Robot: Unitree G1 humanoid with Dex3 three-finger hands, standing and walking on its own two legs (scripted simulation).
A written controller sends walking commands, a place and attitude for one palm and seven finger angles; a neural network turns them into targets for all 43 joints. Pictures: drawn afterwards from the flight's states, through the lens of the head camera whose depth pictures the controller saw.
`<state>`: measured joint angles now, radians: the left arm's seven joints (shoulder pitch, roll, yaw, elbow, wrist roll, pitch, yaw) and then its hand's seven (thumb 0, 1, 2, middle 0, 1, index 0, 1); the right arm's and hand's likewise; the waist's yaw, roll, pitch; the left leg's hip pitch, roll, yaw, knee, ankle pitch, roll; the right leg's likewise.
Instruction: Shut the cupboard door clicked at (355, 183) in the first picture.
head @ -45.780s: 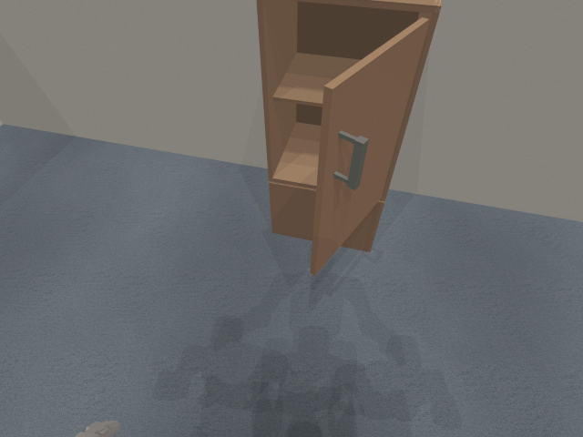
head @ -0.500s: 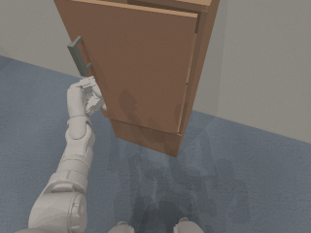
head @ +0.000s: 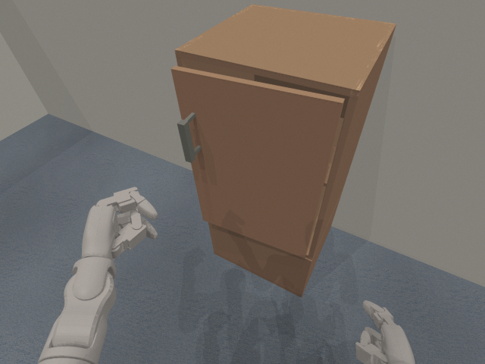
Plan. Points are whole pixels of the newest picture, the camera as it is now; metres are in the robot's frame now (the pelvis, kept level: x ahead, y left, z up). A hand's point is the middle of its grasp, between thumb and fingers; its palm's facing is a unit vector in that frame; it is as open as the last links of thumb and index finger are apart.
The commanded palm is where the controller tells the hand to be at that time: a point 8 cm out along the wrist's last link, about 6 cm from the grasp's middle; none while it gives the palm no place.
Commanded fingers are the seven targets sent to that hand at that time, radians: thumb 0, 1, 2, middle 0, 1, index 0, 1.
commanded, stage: draw the hand back to the body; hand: left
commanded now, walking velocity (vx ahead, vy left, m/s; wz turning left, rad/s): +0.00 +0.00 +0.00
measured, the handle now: (190, 137) +0.65 +0.18 +0.00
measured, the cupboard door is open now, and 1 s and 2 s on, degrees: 4 4 4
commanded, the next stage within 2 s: step back with the hand held close in 0.86 s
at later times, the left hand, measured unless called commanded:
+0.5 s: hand (32, 261) +0.20 +0.27 +0.16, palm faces +0.46 -0.78 -0.42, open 6.2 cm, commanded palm +0.15 +0.30 +0.18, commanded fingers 0.00 0.90 0.90 -0.20 -0.30 -0.20 -0.30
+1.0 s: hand (38, 267) +0.19 +0.26 +0.16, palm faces +0.46 -0.79 -0.40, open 7.4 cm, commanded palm +0.14 +0.29 +0.18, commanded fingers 0.00 0.90 0.90 -0.20 -0.30 -0.20 -0.30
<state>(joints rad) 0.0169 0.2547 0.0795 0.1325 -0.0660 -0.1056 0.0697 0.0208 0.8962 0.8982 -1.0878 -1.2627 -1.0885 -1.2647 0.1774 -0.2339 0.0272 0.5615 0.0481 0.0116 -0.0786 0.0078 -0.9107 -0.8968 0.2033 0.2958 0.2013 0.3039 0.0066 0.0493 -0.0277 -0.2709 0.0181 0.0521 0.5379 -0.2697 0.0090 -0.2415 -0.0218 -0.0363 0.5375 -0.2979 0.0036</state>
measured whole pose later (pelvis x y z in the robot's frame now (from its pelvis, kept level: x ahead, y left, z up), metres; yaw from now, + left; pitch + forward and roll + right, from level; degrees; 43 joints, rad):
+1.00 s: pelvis +0.01 -0.01 +0.01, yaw +1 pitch -5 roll +0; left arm 0.46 0.34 0.35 -0.34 -0.07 -0.09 0.10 0.02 0.89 0.90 -0.22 -0.30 -0.22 -0.31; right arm 0.19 -0.22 0.02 0.64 0.01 -0.10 -0.08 0.01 -0.91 -0.90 0.21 0.30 0.20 0.30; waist 0.05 0.07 0.02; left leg -0.11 0.03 0.04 0.41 -0.22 -0.01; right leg -0.07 -0.01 -0.05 0.40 -0.25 -0.01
